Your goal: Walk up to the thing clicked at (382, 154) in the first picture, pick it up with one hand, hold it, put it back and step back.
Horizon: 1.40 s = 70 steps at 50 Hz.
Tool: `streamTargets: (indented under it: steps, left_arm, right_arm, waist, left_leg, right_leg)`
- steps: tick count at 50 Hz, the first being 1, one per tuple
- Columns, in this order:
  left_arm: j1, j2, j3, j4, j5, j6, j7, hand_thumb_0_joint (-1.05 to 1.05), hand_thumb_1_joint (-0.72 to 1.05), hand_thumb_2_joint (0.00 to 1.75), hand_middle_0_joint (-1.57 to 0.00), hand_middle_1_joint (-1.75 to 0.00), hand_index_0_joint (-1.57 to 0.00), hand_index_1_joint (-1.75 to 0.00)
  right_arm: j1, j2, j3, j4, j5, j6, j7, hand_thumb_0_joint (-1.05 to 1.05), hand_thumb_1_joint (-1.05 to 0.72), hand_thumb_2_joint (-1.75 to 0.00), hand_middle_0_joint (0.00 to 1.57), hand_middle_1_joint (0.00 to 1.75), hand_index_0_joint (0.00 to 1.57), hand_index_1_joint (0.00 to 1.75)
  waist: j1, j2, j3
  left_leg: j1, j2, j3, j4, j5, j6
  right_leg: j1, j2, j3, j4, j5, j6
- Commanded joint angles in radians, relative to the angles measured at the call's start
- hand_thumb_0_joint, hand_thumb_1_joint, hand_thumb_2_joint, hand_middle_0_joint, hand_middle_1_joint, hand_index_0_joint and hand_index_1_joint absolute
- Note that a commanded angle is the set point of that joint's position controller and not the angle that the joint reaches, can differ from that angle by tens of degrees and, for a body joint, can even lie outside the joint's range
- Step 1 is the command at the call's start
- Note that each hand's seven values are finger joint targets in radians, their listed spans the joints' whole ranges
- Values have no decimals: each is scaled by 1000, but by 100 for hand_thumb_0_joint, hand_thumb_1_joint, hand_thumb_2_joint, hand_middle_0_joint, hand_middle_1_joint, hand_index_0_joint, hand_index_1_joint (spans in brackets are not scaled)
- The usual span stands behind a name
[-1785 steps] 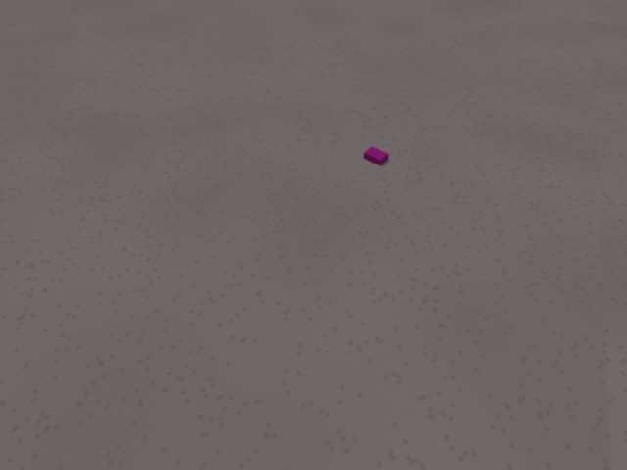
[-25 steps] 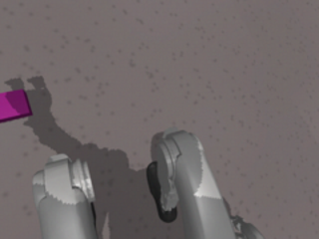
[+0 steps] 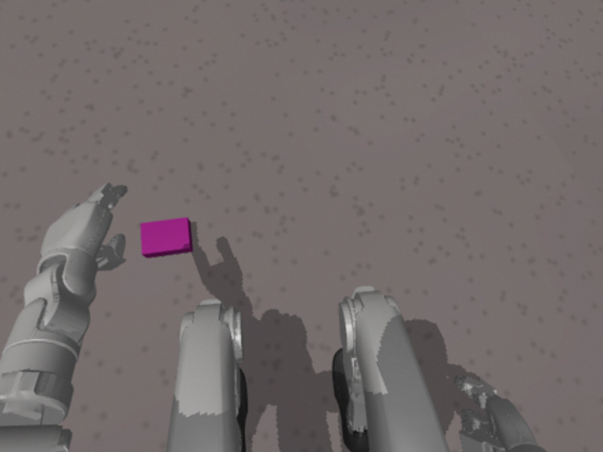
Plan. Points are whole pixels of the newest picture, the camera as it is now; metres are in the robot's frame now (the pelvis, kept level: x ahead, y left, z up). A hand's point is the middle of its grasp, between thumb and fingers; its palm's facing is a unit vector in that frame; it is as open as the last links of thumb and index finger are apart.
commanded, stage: home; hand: left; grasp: from above
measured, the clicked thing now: (167, 237) +0.49 +0.27 -0.42
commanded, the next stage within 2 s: none
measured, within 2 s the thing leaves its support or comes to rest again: neither
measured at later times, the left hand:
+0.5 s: hand (60, 342) +0.26 +0.20 +0.09, palm faces +0.02 -0.95 -0.32, open 7.4 cm
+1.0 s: hand out of the picture +0.22 +0.19 +0.23, palm faces +0.14 -0.97 -0.20, open 7.4 cm
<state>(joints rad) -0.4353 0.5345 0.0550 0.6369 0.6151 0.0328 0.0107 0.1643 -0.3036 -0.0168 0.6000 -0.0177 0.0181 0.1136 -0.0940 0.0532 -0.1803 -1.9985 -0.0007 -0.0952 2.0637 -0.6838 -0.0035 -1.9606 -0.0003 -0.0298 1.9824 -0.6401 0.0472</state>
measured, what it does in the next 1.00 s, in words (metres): rises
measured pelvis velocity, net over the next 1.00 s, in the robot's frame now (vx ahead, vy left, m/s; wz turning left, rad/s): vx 0.08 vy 0.00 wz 0.09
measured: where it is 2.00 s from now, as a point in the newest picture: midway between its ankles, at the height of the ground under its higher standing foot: (293, 428)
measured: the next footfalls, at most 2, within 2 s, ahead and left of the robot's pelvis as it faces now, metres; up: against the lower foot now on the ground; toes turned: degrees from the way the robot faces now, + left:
none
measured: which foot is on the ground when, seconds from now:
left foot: down 0.00-1.00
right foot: down 0.00-1.00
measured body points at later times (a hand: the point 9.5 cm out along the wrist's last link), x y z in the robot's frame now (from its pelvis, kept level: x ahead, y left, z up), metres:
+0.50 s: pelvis +0.03 +0.00 +0.18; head +0.12 +0.02 +0.62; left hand +0.26 +0.25 +0.12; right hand +0.23 -0.23 +0.10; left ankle +0.07 +0.12 -0.41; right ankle +0.10 -0.14 -0.41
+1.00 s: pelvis +0.08 +0.00 +0.27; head +0.09 +0.00 +0.72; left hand +0.21 +0.24 +0.25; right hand +0.26 -0.23 +0.22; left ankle +0.07 +0.12 -0.41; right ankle +0.10 -0.14 -0.41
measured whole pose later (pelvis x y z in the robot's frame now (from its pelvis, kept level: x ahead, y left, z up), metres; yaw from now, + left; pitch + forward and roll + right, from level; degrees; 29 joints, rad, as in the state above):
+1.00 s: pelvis +0.08 +0.00 +0.27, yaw +5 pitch +11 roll -3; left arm 0.52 0.22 0.04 -0.15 -0.06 0.47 0.02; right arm 0.29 -0.22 0.03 0.51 0.01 -0.22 -0.18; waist -0.05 0.06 -0.19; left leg -0.70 0.02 -0.07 1.01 -0.50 -0.01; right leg -0.66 -0.01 -0.05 0.94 -0.46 0.02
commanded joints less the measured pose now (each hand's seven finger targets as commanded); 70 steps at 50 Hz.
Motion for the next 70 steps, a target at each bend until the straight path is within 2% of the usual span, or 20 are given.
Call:
streamTargets:
  steps: [1, 3, 4, 6, 7, 8, 12, 16, 19, 25, 26, 30, 32, 33, 36, 41, 49, 53, 60, 70]
  left_arm:
    - [-110, 186, 95, -377, -115, -23, 32, 0, 90, 90, -20, -30, -20, -30]
    - [-49, 152, 98, -412, -140, -5, 52, 0, 90, 90, -20, -30, -20, -30]
    - [7, 108, 77, -410, -153, 8, 58, 0, 90, 90, -20, -30, -20, -30]
    - [3, 101, 87, -508, -198, 35, 69, 0, 90, 90, -20, -30, -20, -30]
    - [88, 68, 82, -474, -225, 60, 70, 0, 90, 90, -20, -30, -20, -30]
    - [97, 37, 53, -508, -258, 77, 67, 0, 90, 90, -20, -30, -20, -30]
    - [255, -16, 37, -554, -371, 152, 63, 0, 90, 90, -20, -30, -20, -30]
    - [331, -31, 46, -653, -489, 208, 67, 0, 90, 90, -20, -30, -20, -30]
    - [414, -68, 49, -678, -535, 235, 78, 0, 90, 90, -20, -30, -20, -30]
    - [578, -137, 70, -734, -622, 304, 88, 0, 90, 90, -20, -30, -20, -30]
    - [600, -158, 57, -745, -633, 313, 85, 0, 90, 90, -20, -30, -20, -30]
    - [723, -186, 62, -825, -674, 350, 78, 0, 90, 90, -20, -30, -20, -30]
    - [776, -203, 56, -859, -685, 366, 72, 0, 90, 90, -20, -30, -20, -30]
    - [811, -196, 73, -878, -689, 372, 72, 0, 90, 90, -20, -30, -20, -30]
    - [873, -214, 48, -931, -690, 385, 63, 0, 90, 90, -20, -30, -20, -30]
    - [942, -230, 35, -951, -680, 392, 43, 0, 90, 90, -20, -30, -20, -30]
    - [909, -224, 28, -937, -668, 387, 9, 0, 90, 90, -20, -30, -20, -30]
    - [895, -211, 42, -960, -662, 376, 6, 0, 90, 90, -20, -30, -20, -30]
    - [904, -206, 44, -966, -659, 368, 12, 0, 90, 90, -20, -30, -20, -30]
    - [905, -211, 36, -964, -663, 367, 13, 0, 90, 90, -20, -30, -20, -30]
  right_arm:
    - [82, -156, -77, -104, 24, -46, -50, 0, -90, -90, 20, 30, 20, 30]
    - [53, -146, -69, -106, 33, -54, -68, 0, -90, -90, 20, 30, 20, 30]
    - [43, -134, -67, -111, 37, -59, -75, 0, -90, -90, 20, 30, 20, 30]
    - [26, -137, -68, -121, 44, -71, -93, 0, -90, -90, 20, 30, 20, 30]
    - [15, -129, -69, -123, 46, -78, -101, 0, -90, -90, 20, 30, 20, 30]
    - [3, -128, -64, -124, 49, -87, -109, 0, -90, -90, 20, 30, 20, 30]
    - [-28, -112, -55, -152, 55, -115, -142, 0, -90, -90, 20, 30, 20, 30]
    - [-43, -93, -38, -171, 60, -142, -171, 0, -90, -90, 20, 30, 20, 30]
    - [-29, -68, -20, -177, 64, -161, -191, 0, -90, -90, 20, 30, 20, 30]
    - [23, -47, 6, -189, 67, -190, -244, 0, -90, -90, 20, 30, 20, 30]
    - [29, -44, 8, -184, 65, -196, -251, 0, -90, -90, 20, 30, 20, 30]
    - [67, -32, 13, -207, 60, -218, -281, 0, -90, -90, 20, 30, 20, 30]
    - [80, -28, 16, -208, 55, -230, -291, 0, -90, -90, 20, 30, 20, 30]
    - [87, -28, 13, -217, 54, -234, -296, 0, -90, -90, 20, 30, 20, 30]
    - [92, -21, 15, -228, 52, -249, -307, 0, -90, -90, 20, 30, 20, 30]
    - [94, -20, 10, -238, 41, -271, -314, 0, -90, -90, 20, 30, 20, 30]
    - [79, -37, -1, -231, 28, -308, -313, 0, -90, -90, 20, 30, 20, 30]
    - [69, -38, -2, -230, 24, -320, -310, 0, -90, -90, 20, 30, 20, 30]
    - [58, -38, 0, -223, 20, -324, -309, 0, -90, -90, 20, 30, 20, 30]
    - [52, -39, 1, -222, 22, -325, -309, 0, -90, -90, 20, 30, 20, 30]
  waist:
    - [13, 105, -606]
    - [18, 110, -575]
    - [14, 112, -544]
    - [13, 137, -561]
    - [14, 99, -527]
    - [2, 95, -515]
    - [2, 58, -428]
    - [7, 73, -386]
    - [3, 53, -337]
    - [22, 47, -294]
    - [14, 51, -270]
    - [22, 45, -241]
    - [25, 42, -211]
    - [38, 45, -210]
    - [41, 30, -163]
    - [38, -14, -92]
    - [28, -27, -16]
    - [45, -6, -36]
    - [48, -10, -71]
    - [53, 5, -38]
  left_leg:
    - [490, -2, 38, -360, 88, 36]
    - [550, 1, 28, -420, 69, 32]
    - [571, 2, 31, -451, 73, 29]
    - [647, 4, 15, -507, 58, 26]
    - [665, 5, 20, -525, 59, 27]
    - [677, 5, 8, -549, 42, 27]
    - [747, 2, 10, -651, -7, 29]
    - [862, 5, -2, -753, -14, 27]
    - [918, 3, -4, -817, 23, 27]
    - [1102, 7, -8, -953, 203, 15]
    - [1131, 11, -14, -982, 234, 10]
    - [1229, 2, 18, -1047, 332, 11]
    - [1270, 5, 15, -1091, 371, 8]
    - [1296, 3, 26, -1103, 393, 9]
    - [1333, 1, 29, -1147, 443, 8]
    - [1363, -1, 33, -1188, 453, 14]
    - [1380, -1, 44, -1222, 392, 16]
    - [1394, -2, 42, -1222, 404, 12]
    - [1402, -9, 53, -1205, 425, 16]
    - [1386, -1, 43, -1234, 355, 13]
  right_leg:
    - [458, 23, -34, -305, 127, -73]
    - [478, 18, -30, -343, 116, -74]
    - [495, 19, -29, -366, 116, -74]
    - [533, 13, -23, -407, 108, -73]
    - [556, 16, -22, -442, 103, -70]
    - [567, 14, -21, -458, 91, -69]
    - [664, 17, -7, -582, 39, -64]
    - [758, 16, 2, -682, 37, -61]
    - [842, 16, 6, -754, 60, -61]
    - [1019, 16, -3, -880, 206, -62]
    - [1040, 17, -8, -896, 231, -62]
    - [1179, 20, -12, -1006, 310, -57]
    - [1229, 21, -21, -1044, 344, -57]
    - [1256, 23, -21, -1065, 362, -55]
    - [1302, 26, -30, -1109, 400, -55]
    - [1343, 31, -40, -1161, 401, -54]
    - [1324, 26, -46, -1191, 343, -45]
    - [1342, 22, -46, -1185, 350, -45]
    - [1377, 17, -33, -1193, 388, -42]
    - [1352, 23, -44, -1193, 317, -45]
